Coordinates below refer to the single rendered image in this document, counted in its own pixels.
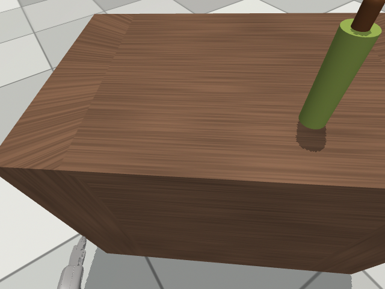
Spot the left robot hand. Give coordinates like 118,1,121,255
57,236,87,289

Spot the bottle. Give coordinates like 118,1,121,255
299,0,385,129

